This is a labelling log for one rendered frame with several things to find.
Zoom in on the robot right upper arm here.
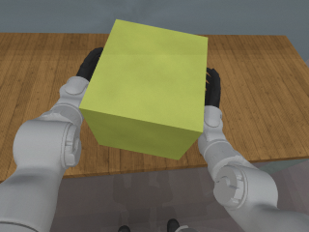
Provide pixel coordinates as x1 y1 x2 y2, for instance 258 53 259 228
213 163 309 232

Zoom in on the robot left upper arm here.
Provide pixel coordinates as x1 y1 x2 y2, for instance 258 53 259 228
0 120 82 232

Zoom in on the carton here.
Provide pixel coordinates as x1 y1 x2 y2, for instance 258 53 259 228
78 19 209 160

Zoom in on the robot right hand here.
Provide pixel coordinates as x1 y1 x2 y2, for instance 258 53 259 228
204 68 221 108

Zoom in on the right robot foot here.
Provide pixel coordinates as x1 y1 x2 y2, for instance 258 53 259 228
167 218 180 232

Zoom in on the left robot forearm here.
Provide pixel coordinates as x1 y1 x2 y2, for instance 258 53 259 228
13 75 90 165

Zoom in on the table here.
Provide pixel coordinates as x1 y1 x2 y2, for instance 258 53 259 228
0 32 309 184

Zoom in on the right robot forearm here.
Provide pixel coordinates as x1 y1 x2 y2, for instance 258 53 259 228
198 105 260 182

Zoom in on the robot left hand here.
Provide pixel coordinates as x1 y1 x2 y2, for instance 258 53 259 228
76 47 103 82

